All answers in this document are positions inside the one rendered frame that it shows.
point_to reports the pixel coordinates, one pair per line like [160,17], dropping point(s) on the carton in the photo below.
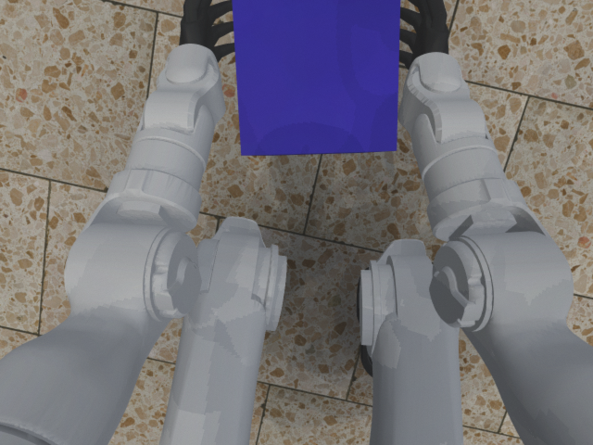
[316,76]

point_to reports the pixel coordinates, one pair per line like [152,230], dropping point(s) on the right robot thigh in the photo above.
[416,379]

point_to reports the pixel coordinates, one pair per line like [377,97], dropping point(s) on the robot left forearm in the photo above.
[169,153]

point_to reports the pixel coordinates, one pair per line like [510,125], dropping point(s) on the robot left upper arm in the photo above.
[71,386]

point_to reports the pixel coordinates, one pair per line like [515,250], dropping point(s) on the robot left hand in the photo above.
[198,17]

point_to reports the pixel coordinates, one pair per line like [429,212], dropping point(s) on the right robot foot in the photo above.
[365,358]

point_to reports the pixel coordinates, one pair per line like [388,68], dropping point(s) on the robot right upper arm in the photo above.
[510,293]

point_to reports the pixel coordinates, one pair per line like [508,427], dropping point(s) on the robot right hand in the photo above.
[430,26]

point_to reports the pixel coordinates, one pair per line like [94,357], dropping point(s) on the robot right forearm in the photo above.
[468,191]

